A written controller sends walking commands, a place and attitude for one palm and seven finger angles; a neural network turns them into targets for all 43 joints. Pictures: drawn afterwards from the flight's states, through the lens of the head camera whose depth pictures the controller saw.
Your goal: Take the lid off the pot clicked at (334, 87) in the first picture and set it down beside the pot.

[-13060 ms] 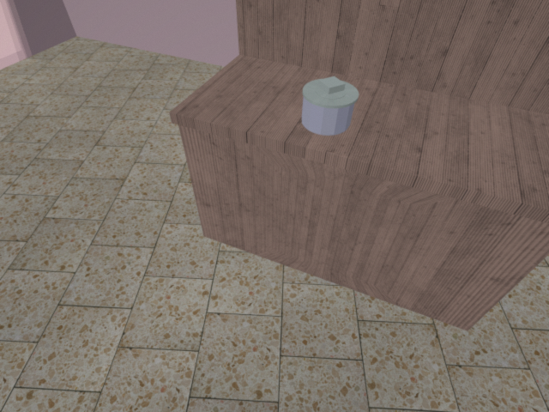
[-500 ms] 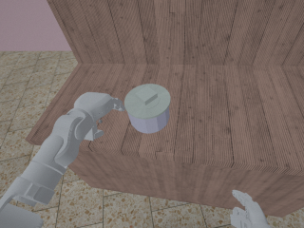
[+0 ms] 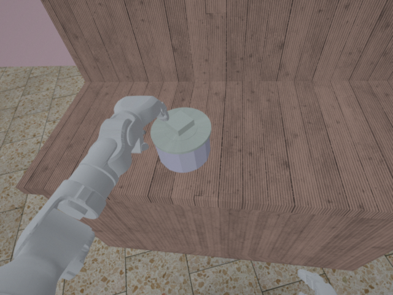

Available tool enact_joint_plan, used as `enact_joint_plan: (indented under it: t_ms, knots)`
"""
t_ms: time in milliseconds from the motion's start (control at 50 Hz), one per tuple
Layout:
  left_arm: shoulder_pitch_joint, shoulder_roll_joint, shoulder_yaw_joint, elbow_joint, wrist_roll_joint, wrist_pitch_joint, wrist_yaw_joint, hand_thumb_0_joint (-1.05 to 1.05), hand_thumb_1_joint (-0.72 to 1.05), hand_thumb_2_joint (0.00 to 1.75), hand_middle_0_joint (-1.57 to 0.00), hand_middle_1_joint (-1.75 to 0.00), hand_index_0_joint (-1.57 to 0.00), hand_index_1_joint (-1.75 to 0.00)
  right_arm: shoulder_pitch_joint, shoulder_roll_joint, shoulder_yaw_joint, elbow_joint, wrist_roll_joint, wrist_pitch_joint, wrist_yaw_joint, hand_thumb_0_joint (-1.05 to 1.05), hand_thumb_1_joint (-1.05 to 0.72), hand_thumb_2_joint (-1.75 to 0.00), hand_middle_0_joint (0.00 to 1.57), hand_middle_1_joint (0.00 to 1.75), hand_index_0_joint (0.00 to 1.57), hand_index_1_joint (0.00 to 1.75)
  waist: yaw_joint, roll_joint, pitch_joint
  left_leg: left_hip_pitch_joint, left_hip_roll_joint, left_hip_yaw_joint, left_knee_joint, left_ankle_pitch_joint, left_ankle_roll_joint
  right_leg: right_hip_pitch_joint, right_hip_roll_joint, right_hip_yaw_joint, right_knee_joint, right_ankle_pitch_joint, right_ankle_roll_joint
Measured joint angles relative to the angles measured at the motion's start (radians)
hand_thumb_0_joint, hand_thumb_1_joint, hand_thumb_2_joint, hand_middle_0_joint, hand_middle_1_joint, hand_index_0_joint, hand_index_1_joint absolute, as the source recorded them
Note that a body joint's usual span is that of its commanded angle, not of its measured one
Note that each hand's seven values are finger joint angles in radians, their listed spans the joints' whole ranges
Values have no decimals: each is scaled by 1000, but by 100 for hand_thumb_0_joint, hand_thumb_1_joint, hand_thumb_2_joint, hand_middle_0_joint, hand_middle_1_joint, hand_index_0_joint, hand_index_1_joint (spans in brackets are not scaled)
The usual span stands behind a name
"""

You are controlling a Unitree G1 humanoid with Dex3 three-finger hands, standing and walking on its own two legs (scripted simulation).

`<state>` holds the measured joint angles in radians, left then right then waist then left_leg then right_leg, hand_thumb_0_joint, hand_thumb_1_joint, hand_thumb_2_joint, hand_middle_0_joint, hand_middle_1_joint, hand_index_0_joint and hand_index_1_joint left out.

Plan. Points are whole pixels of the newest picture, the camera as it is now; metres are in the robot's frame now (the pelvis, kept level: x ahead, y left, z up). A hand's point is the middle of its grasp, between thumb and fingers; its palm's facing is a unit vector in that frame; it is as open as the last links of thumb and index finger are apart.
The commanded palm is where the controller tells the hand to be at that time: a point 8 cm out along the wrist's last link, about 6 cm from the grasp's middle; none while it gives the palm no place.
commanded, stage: move the open hand above the knob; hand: left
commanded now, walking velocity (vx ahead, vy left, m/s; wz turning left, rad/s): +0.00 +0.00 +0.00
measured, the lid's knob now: (179, 122) +0.52 +0.05 +0.03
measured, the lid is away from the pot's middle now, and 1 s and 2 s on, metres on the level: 0.00 0.00 0.00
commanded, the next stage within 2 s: lower the open fingers around the knob in 1.20 s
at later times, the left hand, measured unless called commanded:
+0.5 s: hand (174, 104) +0.50 +0.05 +0.12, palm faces -0.26 +0.00 -0.96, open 10.4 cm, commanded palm +0.48 +0.06 +0.17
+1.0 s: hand (168, 113) +0.47 +0.06 +0.12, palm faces -0.29 +0.00 -0.96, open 10.4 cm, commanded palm +0.47 +0.07 +0.17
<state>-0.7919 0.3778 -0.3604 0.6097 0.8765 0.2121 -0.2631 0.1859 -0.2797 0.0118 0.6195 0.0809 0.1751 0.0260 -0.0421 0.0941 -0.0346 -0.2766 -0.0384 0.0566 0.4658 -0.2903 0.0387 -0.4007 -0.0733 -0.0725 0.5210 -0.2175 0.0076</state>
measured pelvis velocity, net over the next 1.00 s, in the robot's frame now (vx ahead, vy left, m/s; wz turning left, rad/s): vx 0.00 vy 0.00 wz -0.02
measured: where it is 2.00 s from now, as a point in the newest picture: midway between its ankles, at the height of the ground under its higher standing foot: outside the picture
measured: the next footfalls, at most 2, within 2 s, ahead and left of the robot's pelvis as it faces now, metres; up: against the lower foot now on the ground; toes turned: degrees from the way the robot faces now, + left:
none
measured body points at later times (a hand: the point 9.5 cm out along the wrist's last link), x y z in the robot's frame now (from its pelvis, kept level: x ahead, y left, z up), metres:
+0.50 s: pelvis +0.01 +0.01 +0.00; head +0.06 -0.03 +0.44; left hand +0.50 +0.05 +0.17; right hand +0.06 -0.25 -0.15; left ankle -0.04 +0.10 -0.74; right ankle +0.02 -0.12 -0.74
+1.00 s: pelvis +0.00 +0.00 +0.00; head +0.04 -0.03 +0.45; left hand +0.48 +0.06 +0.17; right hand +0.10 -0.25 -0.14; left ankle -0.04 +0.10 -0.74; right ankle +0.02 -0.12 -0.74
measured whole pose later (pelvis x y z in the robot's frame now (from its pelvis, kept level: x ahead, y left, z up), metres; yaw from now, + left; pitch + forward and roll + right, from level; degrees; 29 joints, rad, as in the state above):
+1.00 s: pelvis +0.00 +0.00 +0.00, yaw -1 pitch +8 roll +1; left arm -1.06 0.25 -0.36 0.94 0.88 0.22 -0.20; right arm 0.20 -0.27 0.01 0.68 0.06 0.11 -0.02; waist -0.07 0.07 -0.07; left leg -0.32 -0.04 0.08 0.46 -0.29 0.04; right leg -0.46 -0.07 -0.05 0.52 -0.20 0.01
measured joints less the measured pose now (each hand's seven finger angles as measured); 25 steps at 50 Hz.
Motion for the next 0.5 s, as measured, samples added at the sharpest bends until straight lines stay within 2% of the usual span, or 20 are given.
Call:
enact_joint_plan:
  t_ms: [60,120,200,260,320,400,500]
  knots:
    - [-12,-12,-20,-21,-4,-22,-15,0,-29,136,-81,-8,-81,-8,9,-1,-6,2,-11,-11,-11,1,-91,-90,19,30,20,30,-9,4,1,-7,-4,0,4,-2,5,-7,-4,1,3,-1,3]
    - [-60,-33,-8,24,-10,-47,12,0,-29,136,-81,-8,-81,-8,18,1,-6,19,-13,-23,-25,1,-91,-90,19,30,20,30,-14,4,-7,-7,-6,4,2,-4,8,-8,-5,6,2,-2,7]
    - [-176,-71,0,208,5,-6,57,0,-29,136,-81,-8,-81,-8,21,9,3,48,-7,-19,-22,0,-91,-90,19,30,20,30,-23,-15,-16,-22,-6,16,1,-4,7,-32,-4,18,9,-1,7]
    - [-202,-84,-20,232,14,24,56,0,-29,136,-81,-8,-81,-8,38,11,-6,45,-17,-17,-11,0,-91,-90,19,30,20,30,-31,-16,-19,-42,-7,20,4,-3,8,-54,-4,22,12,1,7]
    - [-201,-101,-25,211,11,12,50,0,-29,136,-81,-8,-81,-8,58,5,-16,50,-26,-24,-12,0,-91,-90,19,30,20,30,-37,-3,-25,-49,-7,20,5,-5,11,-58,-4,22,9,1,10]
    - [-268,-124,7,322,4,20,68,0,-29,136,-81,-8,-81,-8,56,7,-2,82,-22,-31,-34,0,-91,-90,20,30,20,30,-53,-7,-26,-50,-4,27,2,-8,11,-63,1,29,6,2,11]
    - [-314,-118,34,369,26,38,89,0,-29,136,-81,-8,-81,-8,81,11,-6,78,-32,-49,-34,0,-91,-90,20,30,20,30,-68,-15,-36,-70,0,37,-5,-3,8,-90,6,39,4,7,8]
